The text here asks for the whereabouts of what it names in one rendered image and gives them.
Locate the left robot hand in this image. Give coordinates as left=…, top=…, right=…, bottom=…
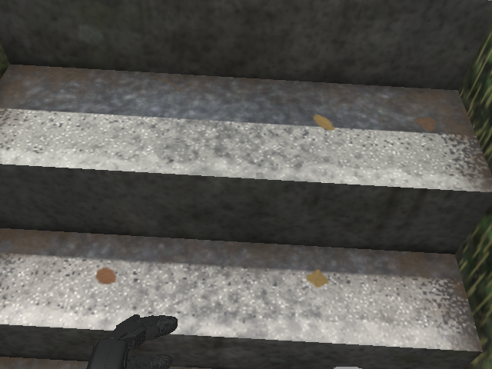
left=86, top=314, right=178, bottom=369

